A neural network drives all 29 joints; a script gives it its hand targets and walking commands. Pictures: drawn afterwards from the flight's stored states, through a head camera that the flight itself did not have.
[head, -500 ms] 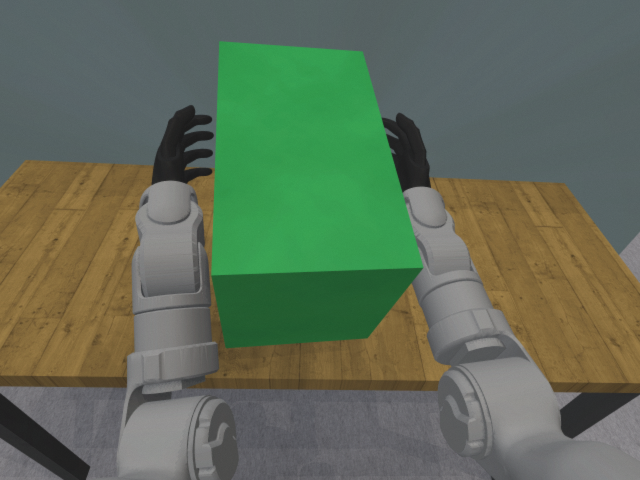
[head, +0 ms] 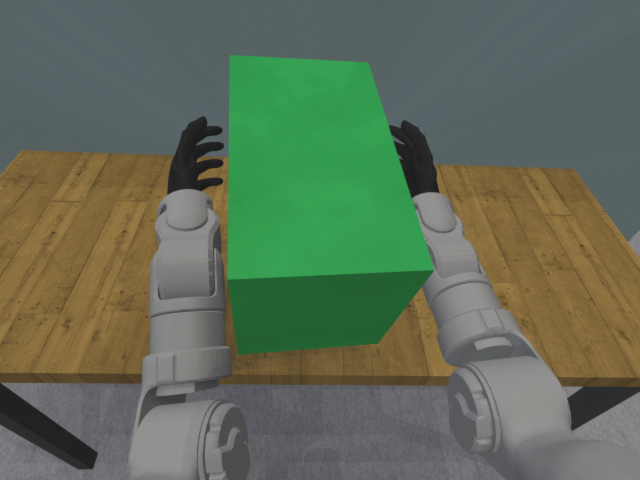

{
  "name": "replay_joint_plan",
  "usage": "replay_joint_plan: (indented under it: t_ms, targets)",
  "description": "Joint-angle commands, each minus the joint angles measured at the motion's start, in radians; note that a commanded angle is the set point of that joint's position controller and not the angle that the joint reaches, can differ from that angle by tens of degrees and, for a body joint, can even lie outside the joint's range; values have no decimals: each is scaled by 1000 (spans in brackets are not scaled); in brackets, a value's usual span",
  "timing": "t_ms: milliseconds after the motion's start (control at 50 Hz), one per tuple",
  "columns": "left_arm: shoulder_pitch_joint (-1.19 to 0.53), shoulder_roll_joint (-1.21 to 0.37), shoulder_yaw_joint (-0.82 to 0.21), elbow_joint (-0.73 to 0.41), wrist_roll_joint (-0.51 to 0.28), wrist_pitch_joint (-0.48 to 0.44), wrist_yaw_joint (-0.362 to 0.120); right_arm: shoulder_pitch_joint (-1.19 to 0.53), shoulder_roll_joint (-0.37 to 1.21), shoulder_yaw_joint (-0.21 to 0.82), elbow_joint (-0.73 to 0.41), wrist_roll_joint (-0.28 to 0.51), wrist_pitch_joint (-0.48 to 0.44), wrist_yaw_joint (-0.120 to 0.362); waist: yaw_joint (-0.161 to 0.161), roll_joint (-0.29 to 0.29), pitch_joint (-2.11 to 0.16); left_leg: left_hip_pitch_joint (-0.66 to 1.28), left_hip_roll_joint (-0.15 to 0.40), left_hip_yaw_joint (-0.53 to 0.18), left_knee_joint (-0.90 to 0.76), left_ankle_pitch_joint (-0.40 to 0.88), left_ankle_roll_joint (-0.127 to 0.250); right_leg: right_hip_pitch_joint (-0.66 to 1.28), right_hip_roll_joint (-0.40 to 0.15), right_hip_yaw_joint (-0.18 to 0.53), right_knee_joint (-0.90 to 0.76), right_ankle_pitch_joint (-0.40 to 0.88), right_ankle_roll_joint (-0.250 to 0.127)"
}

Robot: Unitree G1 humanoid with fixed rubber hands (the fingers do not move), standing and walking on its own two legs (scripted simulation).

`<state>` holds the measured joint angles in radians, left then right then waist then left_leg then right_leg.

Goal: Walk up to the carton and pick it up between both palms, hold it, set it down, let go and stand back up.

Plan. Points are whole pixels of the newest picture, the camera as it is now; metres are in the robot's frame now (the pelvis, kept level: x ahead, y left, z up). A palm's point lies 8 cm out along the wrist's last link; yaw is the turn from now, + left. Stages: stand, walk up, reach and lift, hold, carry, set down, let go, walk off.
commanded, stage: set down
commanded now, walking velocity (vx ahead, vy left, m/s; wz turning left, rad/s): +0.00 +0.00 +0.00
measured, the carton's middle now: (305, 203) +0.40 +0.02 +0.14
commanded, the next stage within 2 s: none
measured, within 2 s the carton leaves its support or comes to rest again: neither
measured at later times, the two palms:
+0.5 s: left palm (213, 203) +0.40 +0.13 +0.14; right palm (417, 200) +0.43 -0.13 +0.12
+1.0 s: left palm (220, 219) +0.41 +0.13 +0.10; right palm (410, 208) +0.45 -0.14 +0.09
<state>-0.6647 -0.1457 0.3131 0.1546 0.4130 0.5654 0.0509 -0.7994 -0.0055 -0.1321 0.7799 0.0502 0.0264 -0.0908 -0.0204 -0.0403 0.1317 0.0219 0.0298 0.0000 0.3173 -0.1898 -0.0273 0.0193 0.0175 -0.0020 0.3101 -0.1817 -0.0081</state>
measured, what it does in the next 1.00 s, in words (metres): stands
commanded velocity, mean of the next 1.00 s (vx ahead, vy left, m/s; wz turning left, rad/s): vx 0.00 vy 0.00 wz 0.00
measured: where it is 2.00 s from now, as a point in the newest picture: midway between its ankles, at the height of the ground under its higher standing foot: outside the picture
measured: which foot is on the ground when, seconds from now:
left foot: down 0.00-1.00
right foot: down 0.00-1.00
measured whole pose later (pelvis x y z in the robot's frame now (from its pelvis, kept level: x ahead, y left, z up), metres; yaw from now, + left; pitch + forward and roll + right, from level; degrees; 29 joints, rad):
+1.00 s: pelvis +0.02 -0.01 +0.00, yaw +0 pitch +4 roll +0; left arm -0.61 -0.20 0.33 0.28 0.41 0.38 0.14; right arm -0.80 -0.05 -0.13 0.85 0.02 -0.06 -0.03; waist 0.01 0.01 0.07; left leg -0.20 0.05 0.00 0.32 -0.18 -0.04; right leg -0.21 0.04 0.00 0.31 -0.17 -0.03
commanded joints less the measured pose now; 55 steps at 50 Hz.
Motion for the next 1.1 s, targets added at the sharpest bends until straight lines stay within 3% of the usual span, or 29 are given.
replay_joint_plan:
  t_ms: [0,40,80,100,200,220,240,340,420,460,540,560,580,600,620,660,700,740,760,820,840,880,900,920,980,1000,1040,1060,1080]
  targets:
    - [-407,-376,-275,6,-56,-43,-78,-532,350,207,-79,-11,-75,151,109,49,-415,166,-13,101,-24,360,20,-53,42,-125,-89,95,15]
    - [-475,-399,-265,-30,-56,-50,-56,-547,339,180,-56,-12,-78,164,119,94,-427,176,-5,88,-9,379,2,-88,42,-137,-76,86,6]
    - [-453,-384,-247,46,-53,-59,-57,-553,312,138,-35,-31,-84,170,116,82,-424,151,0,86,-14,350,9,-124,41,-133,-101,47,3]
    - [-488,-401,-281,-50,-64,-71,-50,-555,341,176,-68,-20,-99,168,110,98,-486,185,-4,88,15,448,-2,-107,45,-139,-70,120,4]
    - [-415,-437,-290,20,-62,-88,-34,-578,330,185,-93,-30,-110,171,133,88,-511,182,5,77,26,496,-5,-152,55,-132,-86,123,-15]
    - [-450,-446,-280,12,-68,-93,-27,-548,327,162,-42,-30,-103,178,104,80,-544,208,7,78,29,492,-13,-151,56,-137,-92,114,-8]
    - [-432,-449,-267,-5,-53,-101,-20,-527,342,178,-67,-34,-107,179,141,81,-545,214,13,87,28,518,-2,-134,53,-131,-79,159,-7]
    - [-431,-453,-274,-5,-60,-111,-2,-518,321,182,-25,-26,-106,196,137,106,-577,225,17,72,48,584,-14,-166,57,-124,-92,149,-28]
    - [-438,-483,-250,-14,-48,-127,27,-546,333,179,-22,-13,-114,202,174,110,-602,236,20,80,70,638,-15,-226,66,-122,-84,157,-33]
    - [-394,-506,-301,-21,-73,-143,14,-537,378,234,-99,-18,-133,191,158,102,-690,215,9,85,94,686,-19,-151,56,-106,-54,336,-18]
    - [-407,-479,-213,42,-41,-161,13,-497,363,192,-14,-53,-116,198,176,55,-623,142,10,105,58,593,2,-137,50,-102,-39,331,-5]
    - [-420,-514,-293,-53,-88,-184,25,-526,400,256,-87,-20,-142,197,176,80,-775,178,15,87,98,718,-18,-154,59,-104,-16,393,-11]
    - [-422,-513,-307,-53,-101,-184,31,-549,384,251,-98,-6,-148,197,171,98,-804,182,10,81,109,730,-16,-158,57,-102,-21,395,-12]
    - [-405,-516,-258,-11,-66,-195,37,-549,395,251,-66,2,-146,201,202,106,-763,173,18,81,101,725,-14,-173,57,-97,-24,384,-14]
    - [-418,-531,-261,7,-68,-199,41,-545,378,230,-51,-29,-146,206,180,85,-772,182,21,76,102,738,-13,-180,60,-100,-32,388,-13]
    - [-404,-484,-186,65,-44,-211,25,-583,402,259,-61,-34,-140,201,234,21,-686,60,10,102,56,597,21,-96,36,-76,-14,450,3]
    - [-384,-527,-261,43,-89,-216,19,-536,423,265,-108,-50,-151,183,171,13,-786,42,1,92,73,602,12,-42,31,-77,14,570,17]
    - [-367,-528,-236,59,-82,-227,19,-551,404,278,-81,-50,-144,177,185,-4,-774,16,5,93,59,636,7,-31,32,-78,37,651,28]
    - [-400,-550,-266,18,-100,-235,24,-530,408,272,-42,-43,-145,182,176,21,-809,47,13,85,69,678,-2,-59,35,-80,42,640,22]
    - [-357,-493,-183,136,-56,-230,3,-480,397,241,42,-69,-114,183,189,3,-647,-47,3,103,15,521,23,-16,6,-64,13,591,31]
    - [-386,-505,-231,69,-97,-237,3,-510,407,261,-26,-49,-135,186,167,15,-731,3,5,95,47,566,13,-40,18,-76,37,606,31]
    - [-391,-527,-221,62,-83,-250,18,-509,404,230,23,-71,-147,190,166,23,-753,31,9,90,54,608,12,-77,25,-79,30,583,22]
    - [-423,-538,-238,45,-85,-261,27,-513,421,251,17,-59,-150,190,190,41,-791,44,10,103,81,671,-3,-109,34,-79,27,581,13]
    - [-418,-527,-218,84,-84,-257,25,-528,408,214,37,-76,-142,189,181,34,-775,34,19,99,59,619,-4,-108,37,-91,23,529,7]
    - [-443,-573,-262,24,-104,-297,39,-564,446,248,-34,-55,-184,195,203,62,-922,55,13,99,104,739,-20,-126,38,-85,40,635,13]
    - [-404,-563,-244,54,-90,-304,52,-532,427,239,-10,-57,-187,200,194,74,-850,47,15,88,90,697,-16,-137,43,-88,18,559,-1]
    - [-413,-552,-229,83,-84,-312,51,-547,420,228,-4,-73,-185,189,199,36,-818,46,20,88,88,684,-6,-141,42,-86,24,564,2]
    - [-406,-547,-234,103,-96,-320,50,-515,422,215,35,-86,-184,193,174,19,-863,48,17,95,83,660,-7,-126,46,-88,15,568,5]
    - [-371,-562,-200,152,-55,-320,44,-512,410,205,74,-81,-177,199,211,58,-781,39,21,97,82,665,-13,-165,38,-77,19,542,-2]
